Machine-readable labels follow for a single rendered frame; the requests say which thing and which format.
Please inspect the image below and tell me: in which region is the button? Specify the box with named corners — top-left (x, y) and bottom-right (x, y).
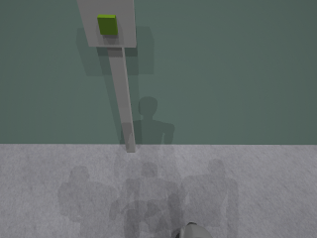
top-left (97, 14), bottom-right (118, 35)

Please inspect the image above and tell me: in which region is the panel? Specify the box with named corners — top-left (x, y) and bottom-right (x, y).
top-left (76, 0), bottom-right (137, 153)

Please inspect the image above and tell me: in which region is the right robot shin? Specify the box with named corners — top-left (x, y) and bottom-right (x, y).
top-left (186, 221), bottom-right (197, 226)

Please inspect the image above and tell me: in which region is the right robot thigh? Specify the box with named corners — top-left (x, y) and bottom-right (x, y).
top-left (179, 224), bottom-right (213, 238)

